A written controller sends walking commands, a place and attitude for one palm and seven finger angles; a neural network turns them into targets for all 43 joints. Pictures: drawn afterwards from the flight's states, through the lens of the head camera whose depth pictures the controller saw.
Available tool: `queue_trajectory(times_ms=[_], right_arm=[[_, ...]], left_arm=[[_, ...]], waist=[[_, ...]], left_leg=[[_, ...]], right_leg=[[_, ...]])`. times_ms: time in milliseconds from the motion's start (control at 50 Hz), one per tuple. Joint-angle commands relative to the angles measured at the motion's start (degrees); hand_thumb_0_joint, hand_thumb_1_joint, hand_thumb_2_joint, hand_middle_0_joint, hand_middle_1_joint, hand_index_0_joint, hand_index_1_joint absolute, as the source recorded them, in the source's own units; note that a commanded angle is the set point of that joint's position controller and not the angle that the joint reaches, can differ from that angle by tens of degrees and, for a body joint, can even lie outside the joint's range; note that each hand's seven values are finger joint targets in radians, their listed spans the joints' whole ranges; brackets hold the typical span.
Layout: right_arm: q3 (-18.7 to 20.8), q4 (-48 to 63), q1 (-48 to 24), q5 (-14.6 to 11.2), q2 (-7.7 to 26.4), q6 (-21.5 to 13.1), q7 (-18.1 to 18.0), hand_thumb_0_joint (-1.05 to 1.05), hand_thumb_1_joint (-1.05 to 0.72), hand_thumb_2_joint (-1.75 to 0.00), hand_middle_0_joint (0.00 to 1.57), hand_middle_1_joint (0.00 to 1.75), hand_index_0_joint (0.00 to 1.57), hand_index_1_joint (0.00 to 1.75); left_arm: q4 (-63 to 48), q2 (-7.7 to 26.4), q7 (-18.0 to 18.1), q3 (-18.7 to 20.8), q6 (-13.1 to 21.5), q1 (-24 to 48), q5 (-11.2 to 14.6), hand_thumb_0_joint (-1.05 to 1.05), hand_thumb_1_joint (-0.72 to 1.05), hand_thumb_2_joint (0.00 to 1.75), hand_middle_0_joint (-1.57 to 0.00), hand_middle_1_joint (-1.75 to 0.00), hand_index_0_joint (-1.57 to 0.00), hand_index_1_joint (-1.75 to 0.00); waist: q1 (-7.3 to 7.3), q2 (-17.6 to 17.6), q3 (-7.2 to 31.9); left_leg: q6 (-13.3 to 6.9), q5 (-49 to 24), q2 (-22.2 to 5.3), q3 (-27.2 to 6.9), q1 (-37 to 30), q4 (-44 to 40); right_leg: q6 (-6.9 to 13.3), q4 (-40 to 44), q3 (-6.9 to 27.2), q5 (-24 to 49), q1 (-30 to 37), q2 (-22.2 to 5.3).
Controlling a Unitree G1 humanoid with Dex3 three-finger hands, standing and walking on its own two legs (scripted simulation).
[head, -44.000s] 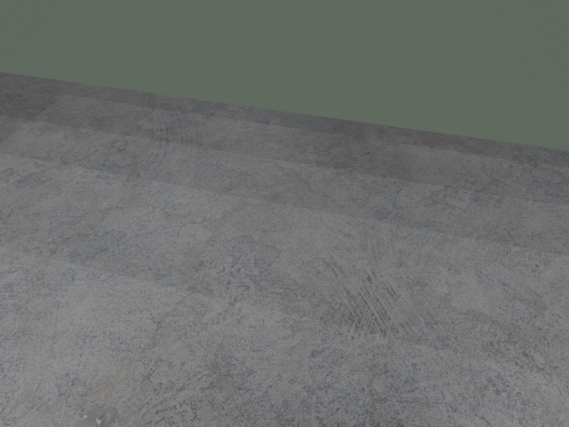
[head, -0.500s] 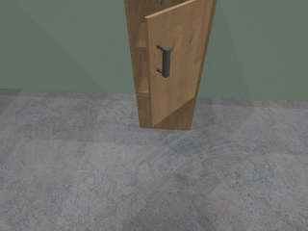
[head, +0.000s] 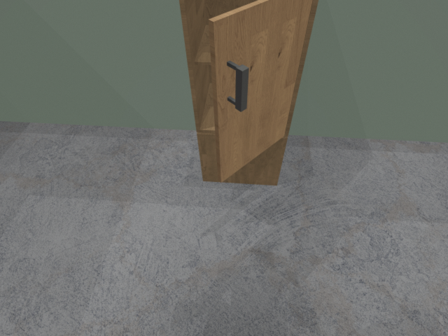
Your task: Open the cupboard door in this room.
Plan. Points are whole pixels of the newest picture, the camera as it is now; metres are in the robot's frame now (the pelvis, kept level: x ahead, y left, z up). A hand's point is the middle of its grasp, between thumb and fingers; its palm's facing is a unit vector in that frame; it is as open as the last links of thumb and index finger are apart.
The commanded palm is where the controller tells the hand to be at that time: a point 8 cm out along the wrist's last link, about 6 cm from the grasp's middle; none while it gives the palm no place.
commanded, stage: look to check the result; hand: left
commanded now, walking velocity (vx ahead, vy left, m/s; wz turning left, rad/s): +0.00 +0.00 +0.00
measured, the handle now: (236, 86) +0.70 +0.01 +0.05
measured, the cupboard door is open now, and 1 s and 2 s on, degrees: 47 47 47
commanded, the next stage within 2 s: walk to a spot facing it in 0.22 s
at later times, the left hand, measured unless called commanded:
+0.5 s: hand out of the picture +0.09 +0.22 -0.16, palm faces -0.03 -0.95 -0.31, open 7.4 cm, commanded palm none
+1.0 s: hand out of the picture +0.08 +0.15 -0.16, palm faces -0.24 -0.93 -0.27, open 7.4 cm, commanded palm none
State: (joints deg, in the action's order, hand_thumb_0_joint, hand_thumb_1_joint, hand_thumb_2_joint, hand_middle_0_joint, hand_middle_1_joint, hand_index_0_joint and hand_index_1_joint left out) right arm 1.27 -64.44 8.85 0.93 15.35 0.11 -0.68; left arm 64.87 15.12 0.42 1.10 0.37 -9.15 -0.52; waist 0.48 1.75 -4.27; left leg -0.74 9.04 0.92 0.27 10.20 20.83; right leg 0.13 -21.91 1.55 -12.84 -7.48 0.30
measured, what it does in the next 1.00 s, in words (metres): lifts its left foot, turning right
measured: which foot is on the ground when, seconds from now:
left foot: down 0.00-0.76, up 0.78-1.00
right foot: down 0.00-1.00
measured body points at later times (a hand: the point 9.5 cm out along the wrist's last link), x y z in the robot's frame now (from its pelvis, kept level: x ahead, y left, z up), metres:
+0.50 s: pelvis +0.02 -0.01 +0.00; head +0.04 -0.02 +0.45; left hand +0.09 +0.27 -0.14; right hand +0.08 -0.29 -0.15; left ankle +0.03 +0.11 -0.75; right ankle -0.01 -0.12 -0.75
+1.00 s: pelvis +0.00 -0.04 +0.00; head +0.06 -0.07 +0.44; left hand +0.09 +0.20 -0.14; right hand +0.02 -0.31 -0.16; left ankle +0.02 +0.13 -0.67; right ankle -0.01 -0.12 -0.75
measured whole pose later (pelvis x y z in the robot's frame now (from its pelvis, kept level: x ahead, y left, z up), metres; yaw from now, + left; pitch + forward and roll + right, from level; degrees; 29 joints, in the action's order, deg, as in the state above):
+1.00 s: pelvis +0.00 -0.04 +0.00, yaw -19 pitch +1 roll +2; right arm 4.3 -54.4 5.0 0.3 13.1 3.7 -1.6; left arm 55.7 10.8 0.7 4.0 -2.0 -14.7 -1.0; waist -1.6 -0.1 -7.2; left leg 3.8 23.2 -1.4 -0.5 26.9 60.2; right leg 3.4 -27.0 8.3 -12.5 -15.1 4.3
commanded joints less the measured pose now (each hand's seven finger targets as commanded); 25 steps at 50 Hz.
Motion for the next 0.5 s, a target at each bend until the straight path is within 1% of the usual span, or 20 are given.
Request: queue_trajectory(times_ms=[0, 40, 100, 140, 160, 180, 220, 260, 280, 300, 320, 340, 360, 380, 400, 440, 480], right_arm=[[1.5, 2.5, -0.3, 0.0, 9.5, -1.1, -0.5, 0.0, -0.9, -0.9, 0.2, 0.3, 0.2, 0.3], [1.5, 2.5, -0.5, 0.0, 10.0, -1.2, -0.5, 0.0, -0.9, -0.9, 0.2, 0.3, 0.2, 0.3], [1.5, 2.6, -1.3, 0.0, 10.6, -1.2, -0.5, 0.0, -0.9, -0.9, 0.2, 0.3, 0.2, 0.3], [1.4, 2.6, -1.6, 0.0, 10.8, -1.2, -0.5, 0.0, -0.9, -0.9, 0.2, 0.3, 0.2, 0.3], [1.4, 2.6, -1.8, 0.0, 11.1, -1.2, -0.5, 0.0, -0.9, -0.9, 0.2, 0.3, 0.2, 0.3], [1.5, 2.8, -2.0, -0.1, 11.2, -1.2, -0.4, 0.0, -0.9, -0.9, 0.2, 0.3, 0.2, 0.3], [1.4, 2.6, -2.3, -0.1, 11.4, -1.2, -0.4, 0.0, -0.9, -0.9, 0.2, 0.3, 0.2, 0.3], [1.4, 2.7, -2.4, 0.0, 11.9, -1.2, -0.4, 0.0, -0.9, -0.9, 0.2, 0.3, 0.2, 0.3], [1.4, 2.9, -2.7, -0.1, 12.1, -1.2, -0.4, 0.0, -0.9, -0.9, 0.2, 0.3, 0.2, 0.3], [1.4, 2.7, -2.7, 0.0, 11.9, -1.3, -0.4, 0.0, -0.9, -0.9, 0.2, 0.3, 0.2, 0.3], [1.3, 2.7, -2.8, 0.0, 11.9, -1.3, -0.4, 0.0, -0.9, -0.9, 0.2, 0.3, 0.2, 0.3], [1.5, 2.8, -2.8, 0.0, 12.2, -1.3, -0.5, 0.0, -0.9, -0.9, 0.2, 0.3, 0.2, 0.3], [1.4, 2.9, -2.1, 0.0, 10.8, -1.1, -0.6, 0.0, -0.9, -0.9, 0.2, 0.3, 0.2, 0.3], [1.1, 2.9, -0.7, 0.1, 8.5, -0.7, -0.7, 0.0, -0.9, -0.9, 0.2, 0.3, 0.2, 0.3], [0.8, 2.8, 0.9, 0.1, 6.4, -0.3, -0.8, 0.0, -0.9, -0.9, 0.2, 0.3, 0.2, 0.3], [1.4, 3.8, 1.7, 0.1, 6.9, 0.4, -1.1, 0.0, -0.9, -0.9, 0.2, 0.3, 0.2, 0.3], [2.0, 5.3, 1.7, 0.1, 7.8, 0.7, -1.3, 0.0, -0.9, -0.9, 0.2, 0.3, 0.2, 0.3]], left_arm=[[-3.0, 10.6, 0.9, 1.8, 1.3, 0.9, -0.1, 0.0, 0.9, 0.9, -0.2, -0.3, -0.2, -0.3], [-3.0, 11.0, 0.9, 1.8, 1.4, 1.0, -0.1, 0.0, 0.9, 0.9, -0.2, -0.3, -0.2, -0.3], [-2.9, 11.6, 0.8, 1.8, 1.4, 1.4, -0.1, 0.0, 0.9, 0.9, -0.2, -0.3, -0.2, -0.3], [-3.0, 11.7, 0.8, 1.7, 1.5, 1.7, 0.0, 0.0, 0.9, 0.9, -0.2, -0.3, -0.2, -0.3], [-2.9, 11.9, 0.8, 1.8, 1.5, 1.8, 0.0, 0.0, 0.9, 0.9, -0.2, -0.3, -0.2, -0.3], [-3.1, 12.1, 0.9, 1.8, 1.5, 1.7, -0.1, 0.0, 0.9, 0.9, -0.2, -0.3, -0.2, -0.3], [-2.9, 12.4, 0.8, 1.7, 1.5, 2.2, 0.0, 0.0, 0.9, 0.9, -0.2, -0.3, -0.2, -0.3], [-3.0, 12.6, 0.8, 1.8, 1.6, 2.5, 0.0, 0.0, 0.9, 0.9, -0.2, -0.3, -0.2, -0.3], [-3.3, 12.8, 0.8, 1.9, 1.6, 2.3, -0.1, 0.0, 0.9, 0.9, -0.2, -0.3, -0.2, -0.3], [-3.1, 12.7, 0.8, 1.8, 1.6, 2.6, -0.1, 0.0, 0.9, 0.9, -0.2, -0.3, -0.2, -0.3], [-3.1, 12.9, 0.8, 1.7, 1.6, 2.7, 0.0, 0.0, 0.9, 0.9, -0.2, -0.3, -0.2, -0.3], [-3.4, 13.0, 0.7, 1.9, 1.5, 3.0, -0.1, 0.0, 0.9, 0.9, -0.2, -0.3, -0.2, -0.3], [-3.5, 11.9, 0.7, 1.9, 1.1, 2.6, 0.0, 0.0, 0.9, 0.9, -0.2, -0.3, -0.2, -0.3], [-3.6, 9.8, 0.9, 1.8, 0.5, 1.3, 0.0, 0.0, 0.9, 0.9, -0.2, -0.3, -0.2, -0.3], [-3.5, 8.2, 1.0, 1.5, -0.1, 0.5, 0.0, 0.0, 0.9, 0.9, -0.2, -0.3, -0.2, -0.3], [-4.7, 8.6, 0.8, 2.1, -0.9, 0.2, -0.1, 0.0, 0.9, 0.9, -0.2, -0.3, -0.2, -0.3], [-6.1, 8.9, 0.6, 2.6, -1.4, -0.2, -0.2, 0.0, 0.9, 0.9, -0.2, -0.3, -0.2, -0.3]], waist=[[0.13, -2.5, 3.9], [0.1, -2.4, 5.0], [0.04, -1.6, 4.9], [0.01, -1.7, 5.0], [0.0, -2.3, 5.3], [-0.14, -2.4, 4.9], [0.03, -2.1, 4.4], [0.04, -2.3, 5.2], [-0.14, -2.2, 5.5], [-0.03, -1.4, 5.6], [-0.07, -1.7, 5.6], [-0.02, -1.2, 5.1], [0.11, -1.3, 5.1], [0.12, -2.3, 5.4], [0.33, -2.2, 5.4], [0.45, -2.6, 4.3], [0.33, -1.6, 4.7]], left_leg=[[-0.9, -5.1, -6.8, -5.8, -3.9, -3.0], [-0.8, -6.3, -7.0, -5.7, -4.5, -3.0], [-0.8, -7.2, -7.1, -5.5, -4.9, -3.0], [-0.7, -7.6, -7.2, -5.7, -5.0, -3.1], [-0.7, -7.6, -7.3, -5.5, -5.2, -3.3], [-0.8, -7.6, -7.2, -5.6, -5.2, -3.1], [-0.6, -7.8, -7.2, -5.5, -5.1, -3.3], [-0.6, -8.4, -7.3, -5.6, -5.5, -3.4], [-0.7, -8.8, -7.3, -5.6, -5.7, -3.2], [-0.6, -9.1, -7.3, -5.5, -5.6, -3.3], [-0.6, -9.1, -7.3, -5.7, -5.8, -3.4], [-0.5, -9.4, -7.5, -5.0, -6.0, -3.0], [-0.2, -9.4, -7.7, -4.2, -6.1, -1.9], [0.0, -9.7, -7.8, -3.2, -6.2, -0.5], [0.4, -9.7, -7.9, -2.2, -5.8, 0.6], [0.6, -7.3, -8.3, -1.1, -5.0, 1.9], [0.2, -6.8, -9.1, -0.6, -5.5, 3.0]], right_leg=[[2.7, 4.9, 5.1, 6.5, -2.3, -6.2], [2.7, 4.8, 5.1, 8.0, -1.4, -6.3], [2.7, 4.8, 5.1, 9.3, -1.1, -6.4], [2.6, 4.9, 5.1, 9.7, -0.7, -6.4], [2.5, 5.0, 5.0, 9.9, -0.6, -6.4], [2.6, 5.3, 5.1, 9.8, -0.8, -6.4], [2.5, 5.3, 5.1, 10.3, -0.8, -6.5], [2.5, 5.3, 5.1, 10.8, -0.1, -6.5], [2.5, 5.4, 5.1, 11.2, 0.2, -6.5], [2.6, 5.3, 5.1, 11.6, 0.4, -6.7], [2.5, 5.3, 5.1, 11.6, 0.5, -6.6], [2.6, 5.0, 5.6, 12.6, -0.2, -6.6], [2.6, 4.2, 6.0, 13.8, -0.8, -6.5], [2.5, 3.2, 6.2, 15.2, -1.4, -6.4], [2.2, 2.0, 6.5, 16.8, -1.7, -6.6], [2.4, 0.2, 7.7, 16.8, -3.5, -6.0], [2.4, -2.1, 8.2, 17.0, -5.6, -5.2]])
